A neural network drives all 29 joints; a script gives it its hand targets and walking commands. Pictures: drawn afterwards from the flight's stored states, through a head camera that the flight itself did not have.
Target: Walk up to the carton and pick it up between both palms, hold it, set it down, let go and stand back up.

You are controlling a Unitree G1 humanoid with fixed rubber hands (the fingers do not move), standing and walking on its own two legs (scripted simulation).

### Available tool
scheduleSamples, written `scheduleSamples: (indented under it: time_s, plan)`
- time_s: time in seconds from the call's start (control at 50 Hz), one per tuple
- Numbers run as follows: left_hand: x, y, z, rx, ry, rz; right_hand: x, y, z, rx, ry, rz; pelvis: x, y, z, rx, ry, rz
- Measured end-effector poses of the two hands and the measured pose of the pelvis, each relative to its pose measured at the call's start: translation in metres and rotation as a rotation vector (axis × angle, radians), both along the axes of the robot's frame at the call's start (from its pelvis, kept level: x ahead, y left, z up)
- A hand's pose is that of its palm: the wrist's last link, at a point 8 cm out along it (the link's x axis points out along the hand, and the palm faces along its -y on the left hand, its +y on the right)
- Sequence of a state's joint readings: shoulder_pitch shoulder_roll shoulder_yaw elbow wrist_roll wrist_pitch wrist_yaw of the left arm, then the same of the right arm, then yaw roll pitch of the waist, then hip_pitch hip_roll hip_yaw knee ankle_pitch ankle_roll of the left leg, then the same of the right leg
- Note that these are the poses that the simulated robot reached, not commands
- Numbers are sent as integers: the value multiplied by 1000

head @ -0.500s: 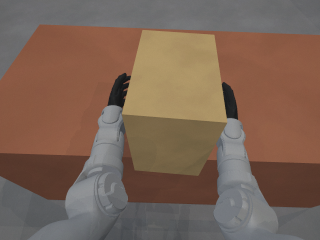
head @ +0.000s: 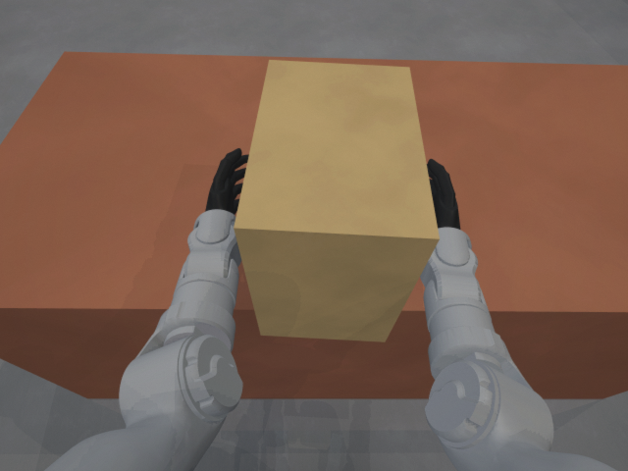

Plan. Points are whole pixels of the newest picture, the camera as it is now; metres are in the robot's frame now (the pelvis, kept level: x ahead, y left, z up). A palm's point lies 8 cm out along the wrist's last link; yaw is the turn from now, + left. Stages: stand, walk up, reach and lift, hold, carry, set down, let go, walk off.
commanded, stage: set down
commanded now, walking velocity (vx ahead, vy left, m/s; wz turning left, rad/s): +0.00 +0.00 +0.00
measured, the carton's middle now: (330, 209) +0.47 +0.02 +0.03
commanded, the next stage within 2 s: none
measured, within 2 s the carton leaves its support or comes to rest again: neither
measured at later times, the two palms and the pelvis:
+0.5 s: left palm (215, 179) +0.47 +0.18 +0.08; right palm (457, 197) +0.47 -0.15 +0.07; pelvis -0.01 +0.00 -0.02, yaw -1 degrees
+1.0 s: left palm (184, 137) +0.45 +0.20 +0.16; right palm (495, 160) +0.46 -0.16 +0.16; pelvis -0.03 -0.02 -0.02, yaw +1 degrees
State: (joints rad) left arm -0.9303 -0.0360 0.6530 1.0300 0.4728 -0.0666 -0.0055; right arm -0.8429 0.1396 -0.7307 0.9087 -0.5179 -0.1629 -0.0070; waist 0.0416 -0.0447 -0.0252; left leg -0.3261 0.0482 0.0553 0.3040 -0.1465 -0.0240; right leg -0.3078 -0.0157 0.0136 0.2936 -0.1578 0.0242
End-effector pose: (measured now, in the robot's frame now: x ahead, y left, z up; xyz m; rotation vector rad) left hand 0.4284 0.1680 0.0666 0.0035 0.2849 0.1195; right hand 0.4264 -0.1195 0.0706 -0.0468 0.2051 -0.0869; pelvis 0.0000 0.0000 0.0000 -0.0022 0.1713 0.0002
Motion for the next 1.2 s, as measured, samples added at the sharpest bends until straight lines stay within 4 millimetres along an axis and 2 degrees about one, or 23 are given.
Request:
scheduleSamples:
  time_s: [0.18,0.3,0.38,0.54,0.68,0.88,1.02,1.2]
  plan:
    - [14,-1,-8,-4,30,13,6,-3,-9,7,81,22,-7,-3,-5,-5,90,-22]
    - [29,-1,-4,10,15,4,15,-3,-18,12,111,27,-9,-3,-10,-12,181,-22]
    - [35,3,0,24,12,3,24,-7,-18,21,96,29,-8,-2,-13,-18,219,-17]
    - [38,21,20,52,-26,30,45,-35,11,29,3,4,-6,-4,-16,-23,239,-8]
    - [30,34,36,46,-48,33,44,-56,29,30,-10,-2,-9,-11,-15,-14,212,2]
    - [25,37,74,40,-90,23,32,-48,58,43,-4,20,-22,-19,-15,-13,179,16]
    - [24,34,101,34,-93,31,29,-41,89,51,-5,11,-28,-18,-16,-17,170,23]
    - [20,38,121,34,-59,49,27,-42,116,70,41,-11,-30,-17,-11,-17,124,25]
